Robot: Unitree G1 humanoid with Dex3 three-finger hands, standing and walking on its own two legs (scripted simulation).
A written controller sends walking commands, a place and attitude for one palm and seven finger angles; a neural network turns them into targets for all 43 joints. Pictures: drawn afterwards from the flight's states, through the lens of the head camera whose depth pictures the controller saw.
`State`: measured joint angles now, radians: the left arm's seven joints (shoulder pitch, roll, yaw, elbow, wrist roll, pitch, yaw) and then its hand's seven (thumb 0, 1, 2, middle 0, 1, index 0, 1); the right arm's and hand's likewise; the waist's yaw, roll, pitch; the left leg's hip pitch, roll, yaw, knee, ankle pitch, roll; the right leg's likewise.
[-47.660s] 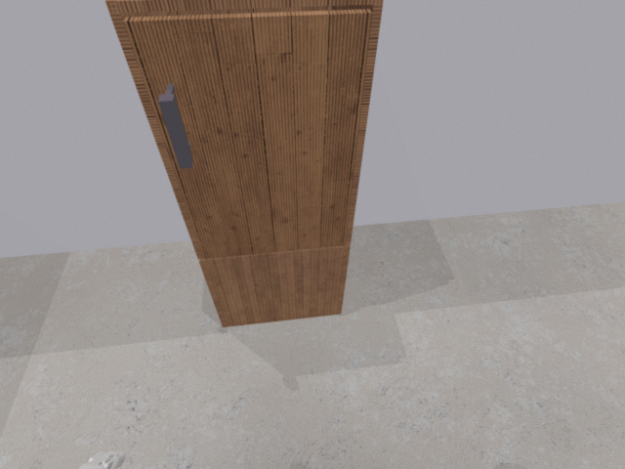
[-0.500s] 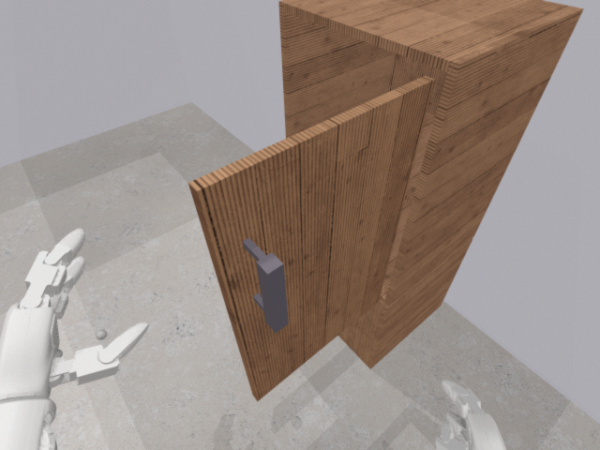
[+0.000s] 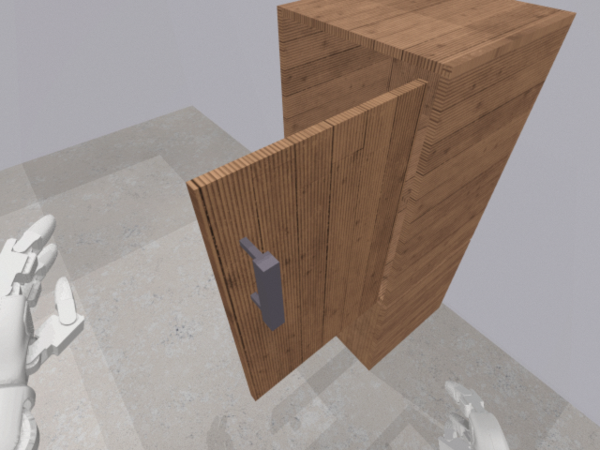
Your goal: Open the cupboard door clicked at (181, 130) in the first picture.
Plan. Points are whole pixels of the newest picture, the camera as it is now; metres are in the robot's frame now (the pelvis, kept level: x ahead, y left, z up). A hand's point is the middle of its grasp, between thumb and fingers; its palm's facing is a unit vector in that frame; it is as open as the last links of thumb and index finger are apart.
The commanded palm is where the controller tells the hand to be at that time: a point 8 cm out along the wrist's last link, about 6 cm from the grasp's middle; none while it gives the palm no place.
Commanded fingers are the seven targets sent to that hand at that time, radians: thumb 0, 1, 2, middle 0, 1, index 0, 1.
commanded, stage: draw the hand back to the body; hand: left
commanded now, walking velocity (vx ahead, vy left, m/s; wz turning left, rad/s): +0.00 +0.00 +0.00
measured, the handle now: (261, 284) +0.30 +0.10 +0.08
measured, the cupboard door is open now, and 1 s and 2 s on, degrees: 91 91 91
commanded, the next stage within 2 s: step back with the hand held close in 0.10 s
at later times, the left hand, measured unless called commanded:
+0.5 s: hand (83, 325) +0.18 +0.26 +0.15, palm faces +0.34 -0.79 -0.51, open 7.4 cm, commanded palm +0.12 +0.30 +0.17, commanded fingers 0.00 0.90 0.90 -0.20 -0.30 -0.20 -0.30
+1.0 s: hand (15, 407) +0.10 +0.27 +0.15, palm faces +0.48 -0.76 -0.44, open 7.4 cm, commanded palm +0.03 +0.31 +0.17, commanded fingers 0.00 0.90 0.90 -0.20 -0.30 -0.20 -0.30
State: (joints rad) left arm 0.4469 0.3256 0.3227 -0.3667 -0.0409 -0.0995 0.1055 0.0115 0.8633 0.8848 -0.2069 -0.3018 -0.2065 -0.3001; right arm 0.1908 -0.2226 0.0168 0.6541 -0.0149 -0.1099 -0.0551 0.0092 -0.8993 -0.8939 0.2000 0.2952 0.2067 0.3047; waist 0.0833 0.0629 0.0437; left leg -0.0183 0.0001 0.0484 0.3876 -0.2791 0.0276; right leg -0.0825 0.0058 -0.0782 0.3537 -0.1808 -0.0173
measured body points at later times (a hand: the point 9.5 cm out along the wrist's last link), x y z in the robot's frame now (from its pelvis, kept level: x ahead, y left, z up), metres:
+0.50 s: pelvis -0.03 +0.01 +0.00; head +0.00 -0.01 +0.45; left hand +0.16 +0.30 +0.18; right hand +0.15 -0.24 -0.09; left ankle -0.04 +0.09 -0.74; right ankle +0.01 -0.11 -0.74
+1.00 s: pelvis -0.10 +0.01 -0.03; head -0.08 +0.01 +0.42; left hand +0.07 +0.30 +0.18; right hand +0.06 -0.23 -0.11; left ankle -0.04 +0.10 -0.74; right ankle +0.00 -0.11 -0.74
